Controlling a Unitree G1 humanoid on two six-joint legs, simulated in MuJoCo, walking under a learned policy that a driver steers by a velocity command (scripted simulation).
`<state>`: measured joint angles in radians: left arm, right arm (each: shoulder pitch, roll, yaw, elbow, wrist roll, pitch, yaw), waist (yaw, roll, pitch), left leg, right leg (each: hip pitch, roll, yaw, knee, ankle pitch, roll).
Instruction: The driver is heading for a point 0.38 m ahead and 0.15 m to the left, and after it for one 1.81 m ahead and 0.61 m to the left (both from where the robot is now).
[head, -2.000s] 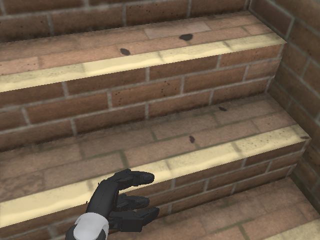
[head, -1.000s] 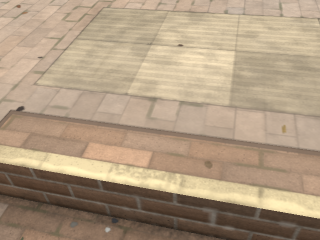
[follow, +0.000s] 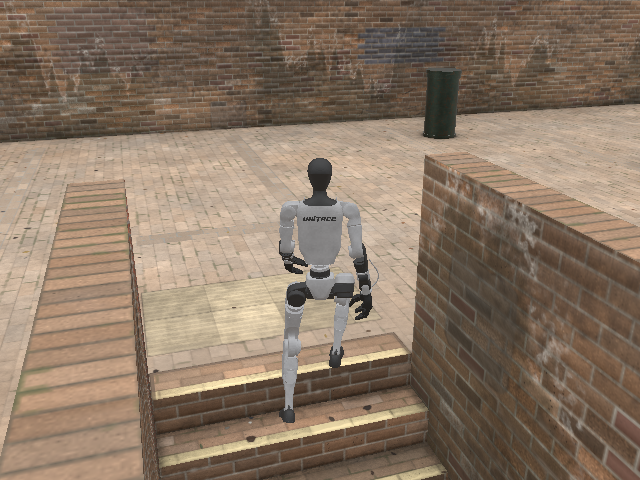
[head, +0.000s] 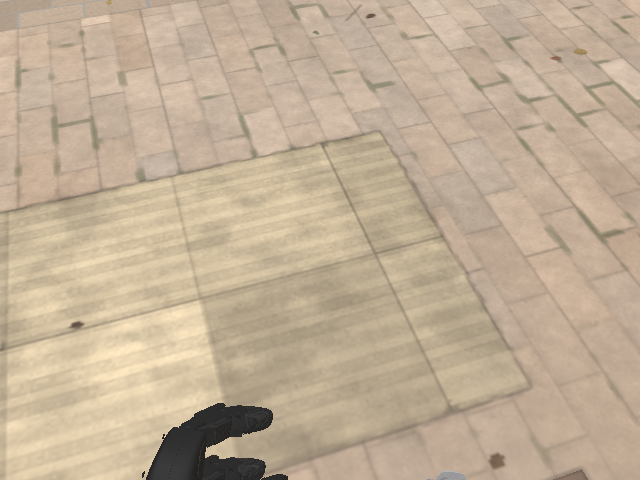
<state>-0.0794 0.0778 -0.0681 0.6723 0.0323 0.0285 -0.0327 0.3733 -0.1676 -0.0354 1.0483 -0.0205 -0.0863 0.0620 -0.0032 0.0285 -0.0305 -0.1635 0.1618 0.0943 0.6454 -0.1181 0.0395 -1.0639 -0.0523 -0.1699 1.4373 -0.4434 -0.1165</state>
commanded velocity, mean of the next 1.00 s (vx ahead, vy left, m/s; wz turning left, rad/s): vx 0.39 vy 0.00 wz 0.46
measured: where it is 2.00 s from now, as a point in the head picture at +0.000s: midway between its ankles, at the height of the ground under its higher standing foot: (196, 322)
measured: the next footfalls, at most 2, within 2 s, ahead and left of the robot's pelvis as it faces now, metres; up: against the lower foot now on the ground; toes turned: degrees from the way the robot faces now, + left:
left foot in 0.50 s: +0.12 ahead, +0.13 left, +0.00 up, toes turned +11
right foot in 0.88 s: +0.44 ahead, +0.00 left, +0.00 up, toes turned +22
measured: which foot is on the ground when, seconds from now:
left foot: up 0.00-0.48, down 0.50-0.90, up 0.92-1.00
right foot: down 0.00-0.50, up 0.52-0.86, down 0.88-1.00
